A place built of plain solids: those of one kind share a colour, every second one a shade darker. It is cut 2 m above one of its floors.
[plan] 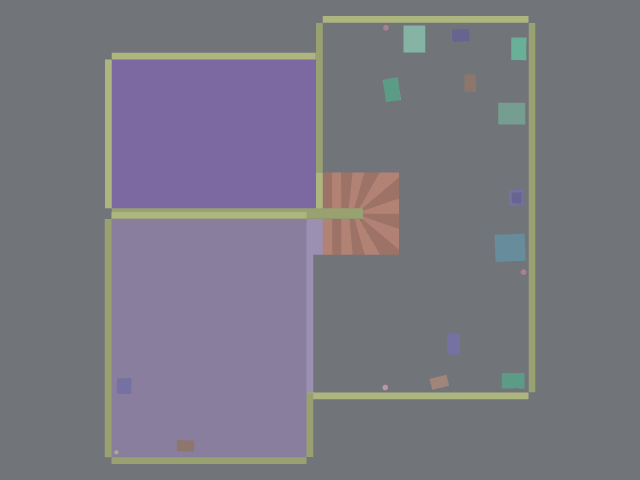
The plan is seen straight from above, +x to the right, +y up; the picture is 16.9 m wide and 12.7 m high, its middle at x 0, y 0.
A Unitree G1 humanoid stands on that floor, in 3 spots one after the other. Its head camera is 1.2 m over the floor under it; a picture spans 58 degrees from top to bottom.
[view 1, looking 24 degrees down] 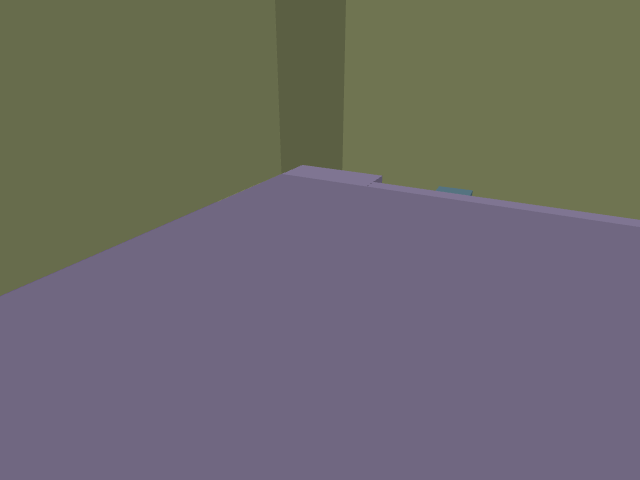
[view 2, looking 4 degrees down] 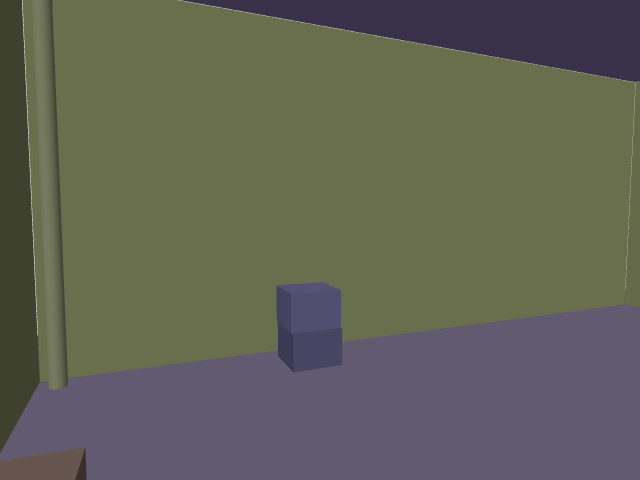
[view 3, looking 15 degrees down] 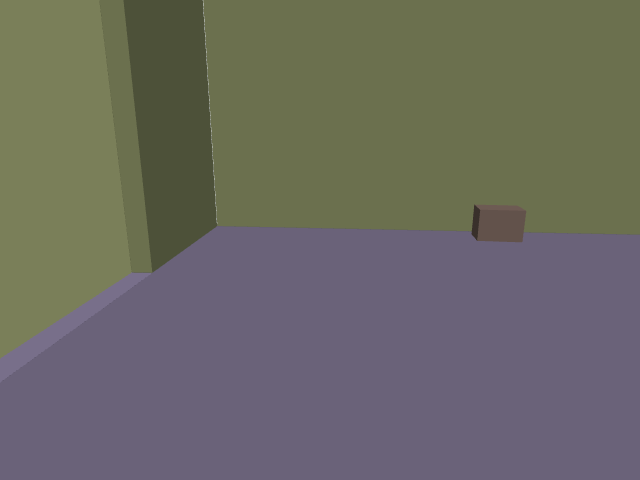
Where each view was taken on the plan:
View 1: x -4.04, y -1.85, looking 28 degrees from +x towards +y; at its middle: floor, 2.95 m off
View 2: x -2.05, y -5.10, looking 157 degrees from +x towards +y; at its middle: wall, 3.78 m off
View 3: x -2.05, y -0.75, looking -85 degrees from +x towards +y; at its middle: floor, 4.64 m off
